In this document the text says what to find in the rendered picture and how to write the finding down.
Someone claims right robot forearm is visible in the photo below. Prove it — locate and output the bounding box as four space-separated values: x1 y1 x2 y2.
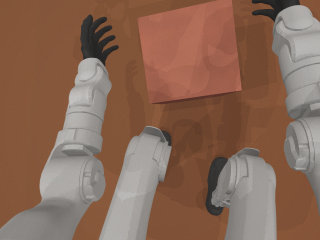
271 5 320 120

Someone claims carton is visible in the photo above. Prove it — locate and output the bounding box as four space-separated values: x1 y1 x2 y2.
137 0 242 104

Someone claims left robot forearm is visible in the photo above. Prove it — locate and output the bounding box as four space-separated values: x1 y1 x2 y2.
39 58 112 196

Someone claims right robot thigh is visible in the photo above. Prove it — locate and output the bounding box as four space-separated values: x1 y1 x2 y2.
222 154 277 240

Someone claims right robot upper arm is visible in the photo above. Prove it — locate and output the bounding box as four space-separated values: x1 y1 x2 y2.
283 116 320 217

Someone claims left robot upper arm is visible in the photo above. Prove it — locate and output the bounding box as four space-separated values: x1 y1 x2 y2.
0 155 106 240

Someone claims robot left hand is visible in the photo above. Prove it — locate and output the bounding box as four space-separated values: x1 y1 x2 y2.
80 14 119 66

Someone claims robot left shin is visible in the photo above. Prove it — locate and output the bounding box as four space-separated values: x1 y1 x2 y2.
123 126 166 162

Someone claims robot right hand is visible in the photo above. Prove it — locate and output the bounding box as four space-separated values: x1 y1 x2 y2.
251 0 300 23

